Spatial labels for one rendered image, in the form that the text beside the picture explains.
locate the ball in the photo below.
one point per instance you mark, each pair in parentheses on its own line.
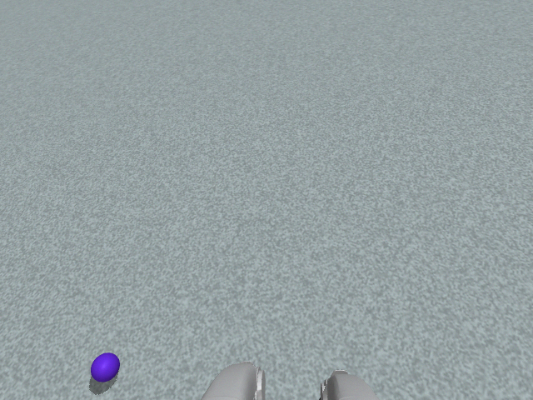
(105,367)

